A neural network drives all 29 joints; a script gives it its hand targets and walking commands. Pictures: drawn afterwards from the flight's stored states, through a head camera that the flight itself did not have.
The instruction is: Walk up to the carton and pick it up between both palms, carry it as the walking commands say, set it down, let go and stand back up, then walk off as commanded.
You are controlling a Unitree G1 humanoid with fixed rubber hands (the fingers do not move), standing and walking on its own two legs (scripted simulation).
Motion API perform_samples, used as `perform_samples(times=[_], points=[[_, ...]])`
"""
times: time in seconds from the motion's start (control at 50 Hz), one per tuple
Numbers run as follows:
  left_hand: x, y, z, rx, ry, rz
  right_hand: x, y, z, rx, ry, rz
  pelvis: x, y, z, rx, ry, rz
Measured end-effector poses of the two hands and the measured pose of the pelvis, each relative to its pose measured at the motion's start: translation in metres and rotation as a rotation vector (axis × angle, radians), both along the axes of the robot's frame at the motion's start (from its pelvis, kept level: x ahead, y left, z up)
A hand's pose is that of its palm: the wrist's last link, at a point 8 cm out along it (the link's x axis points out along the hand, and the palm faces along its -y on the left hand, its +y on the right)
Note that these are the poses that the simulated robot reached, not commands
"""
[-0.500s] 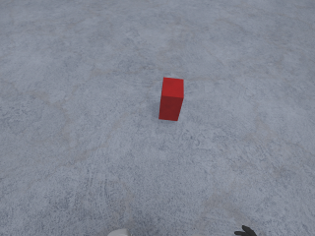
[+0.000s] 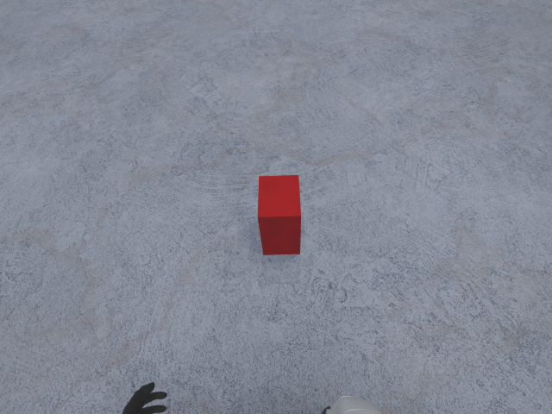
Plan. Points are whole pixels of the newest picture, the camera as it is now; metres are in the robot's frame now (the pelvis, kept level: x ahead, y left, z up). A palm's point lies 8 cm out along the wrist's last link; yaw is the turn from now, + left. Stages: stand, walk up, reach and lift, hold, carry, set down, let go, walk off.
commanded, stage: walk up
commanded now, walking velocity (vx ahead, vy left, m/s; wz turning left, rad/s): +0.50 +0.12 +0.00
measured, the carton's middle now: (280, 216) +0.84 -0.03 -0.63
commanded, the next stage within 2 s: none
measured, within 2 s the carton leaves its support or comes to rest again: neither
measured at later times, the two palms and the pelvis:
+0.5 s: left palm out of the picture +0.15 +0.29 -0.15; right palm (379, 282) +0.32 -0.18 -0.11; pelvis +0.22 +0.06 +0.00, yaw -1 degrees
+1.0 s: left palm (161, 263) +0.40 +0.22 -0.11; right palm (410, 300) +0.30 -0.24 -0.14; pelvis +0.31 -0.01 +0.02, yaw -1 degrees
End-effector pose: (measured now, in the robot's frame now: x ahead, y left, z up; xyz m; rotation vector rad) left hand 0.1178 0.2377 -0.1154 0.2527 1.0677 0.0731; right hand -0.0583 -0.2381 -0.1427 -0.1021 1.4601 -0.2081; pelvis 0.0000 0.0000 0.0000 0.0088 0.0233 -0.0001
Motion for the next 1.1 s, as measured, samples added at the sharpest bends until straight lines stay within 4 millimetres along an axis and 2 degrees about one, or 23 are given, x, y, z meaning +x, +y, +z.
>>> perform_samples(times=[0.1, 0.16, 0.22, 0.3, 0.36, 0.4, 0.42, 0.46, 0.52, 0.6, 0.72, 0.78, 0.84, 0.88, 0.92, 1.0, 1.1], points=[[-0.051, 0.010, 0.016, 0.044, 0.161, 0.145, 0.133, -0.018, 0.011, 0.008, -0.174, 0.101, 0.044, -0.006, 0.018, 0.016, -0.022, 0.003], [-0.076, 0.010, 0.021, 0.048, 0.249, 0.211, 0.199, -0.016, 0.020, 0.016, -0.249, 0.149, 0.069, -0.004, 0.022, 0.023, -0.029, -0.002], [-0.090, 0.007, 0.022, 0.034, 0.331, 0.260, 0.258, -0.005, 0.028, 0.026, -0.315, 0.187, 0.095, 0.001, 0.024, 0.023, -0.035, -0.008], [-0.087, 0.006, 0.017, 0.000, 0.414, 0.297, 0.327, 0.021, 0.034, 0.040, -0.382, 0.227, 0.130, 0.015, 0.021, 0.009, -0.036, -0.008], [-0.069, 0.013, 0.003, -0.034, 0.462, 0.303, 0.374, 0.044, 0.036, 0.030, -0.426, 0.248, 0.160, 0.029, 0.013, -0.012, -0.034, 0.001], [-0.049, 0.022, -0.012, -0.054, 0.481, 0.302, 0.397, 0.054, 0.032, 0.000, -0.447, 0.249, 0.183, 0.041, 0.002, -0.032, -0.033, -0.005], [-0.037, 0.029, -0.021, -0.060, 0.482, 0.297, 0.404, 0.057, 0.028, -0.021, -0.448, 0.244, 0.193, 0.047, -0.004, -0.036, -0.031, -0.005], [-0.003, 0.042, -0.030, -0.063, 0.456, 0.282, 0.400, 0.059, 0.026, -0.048, -0.407, 0.217, 0.205, 0.054, -0.005, -0.035, -0.030, -0.009], [0.054, 0.059, -0.033, -0.063, 0.391, 0.233, 0.373, 0.050, 0.033, -0.096, -0.306, 0.155, 0.221, 0.057, 0.003, -0.045, -0.029, -0.023], [0.122, 0.066, -0.030, -0.069, 0.316, 0.158, 0.334, 0.039, 0.043, -0.134, -0.197, 0.075, 0.239, 0.058, 0.013, -0.053, -0.030, -0.018], [0.201, 0.051, -0.018, -0.080, 0.216, 0.087, 0.301, 0.033, 0.046, -0.125, -0.101, 0.004, 0.262, 0.049, 0.020, -0.050, -0.029, -0.020], [0.235, 0.037, -0.010, -0.077, 0.166, 0.054, 0.299, 0.027, 0.041, -0.102, -0.081, -0.023, 0.274, 0.038, 0.021, -0.037, -0.027, -0.024], [0.266, 0.020, -0.003, -0.057, 0.116, 0.032, 0.306, 0.016, 0.032, -0.073, -0.079, -0.042, 0.286, 0.022, 0.019, -0.020, -0.025, -0.022], [0.281, 0.009, -0.002, -0.027, 0.071, 0.030, 0.316, 0.008, 0.019, -0.045, -0.078, -0.048, 0.294, 0.009, 0.012, 0.011, -0.030, -0.016], [0.285, -0.002, 0.001, -0.008, 0.059, 0.042, 0.328, 0.002, 0.008, -0.020, -0.078, -0.036, 0.299, 0.002, 0.009, 0.007, -0.036, -0.020], [0.280, -0.018, 0.009, -0.004, 0.082, 0.073, 0.354, -0.001, 0.006, 0.011, -0.089, -0.007, 0.306, -0.007, 0.016, 0.001, -0.039, -0.022], [0.271, -0.022, 0.005, -0.012, 0.110, 0.106, 0.378, -0.004, 0.008, 0.001, -0.115, 0.024, 0.310, -0.010, 0.016, -0.011, -0.036, -0.018]])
